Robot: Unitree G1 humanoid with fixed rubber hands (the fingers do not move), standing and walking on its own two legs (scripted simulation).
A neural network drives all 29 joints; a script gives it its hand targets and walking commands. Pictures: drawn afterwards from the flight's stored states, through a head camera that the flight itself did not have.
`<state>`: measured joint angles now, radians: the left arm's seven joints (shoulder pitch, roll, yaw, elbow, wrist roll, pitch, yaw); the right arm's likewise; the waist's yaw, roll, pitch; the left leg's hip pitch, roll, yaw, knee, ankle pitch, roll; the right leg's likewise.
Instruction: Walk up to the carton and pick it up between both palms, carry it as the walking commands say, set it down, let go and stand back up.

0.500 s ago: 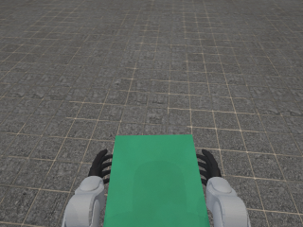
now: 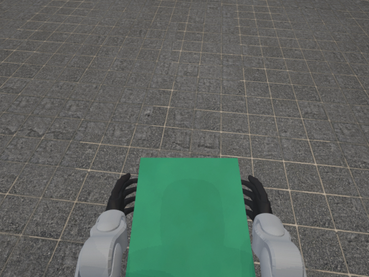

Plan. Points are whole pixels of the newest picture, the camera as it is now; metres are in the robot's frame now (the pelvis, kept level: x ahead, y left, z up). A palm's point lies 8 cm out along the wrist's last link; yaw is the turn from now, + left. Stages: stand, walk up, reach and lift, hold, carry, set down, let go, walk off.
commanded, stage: carry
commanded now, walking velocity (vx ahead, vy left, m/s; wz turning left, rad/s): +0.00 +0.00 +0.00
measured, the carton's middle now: (188, 225) +0.26 -0.01 -0.05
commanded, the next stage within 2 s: none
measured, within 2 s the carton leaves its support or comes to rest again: neither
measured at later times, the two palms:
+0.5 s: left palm (104, 99) +0.60 +0.22 +0.03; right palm (204, 99) +0.59 -0.07 +0.03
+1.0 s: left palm (98, 47) +0.86 +0.29 +0.04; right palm (179, 43) +0.88 +0.00 +0.04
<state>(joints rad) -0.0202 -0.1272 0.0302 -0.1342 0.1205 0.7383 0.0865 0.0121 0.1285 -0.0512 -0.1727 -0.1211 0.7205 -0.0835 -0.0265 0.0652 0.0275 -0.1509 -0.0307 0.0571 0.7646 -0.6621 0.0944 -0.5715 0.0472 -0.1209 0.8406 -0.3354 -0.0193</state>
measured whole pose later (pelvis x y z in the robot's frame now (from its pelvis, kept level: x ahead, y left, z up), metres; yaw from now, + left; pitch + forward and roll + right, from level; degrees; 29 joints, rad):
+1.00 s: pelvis +0.60 +0.12 +0.02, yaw +1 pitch +4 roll -3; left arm -0.06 -0.11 0.07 -0.04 0.16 0.76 0.08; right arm -0.08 0.13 -0.05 0.01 -0.18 0.71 -0.05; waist 0.04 0.02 -0.03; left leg -0.24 0.00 0.06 0.73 -0.55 0.07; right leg -0.43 0.01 -0.06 1.02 -0.54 0.01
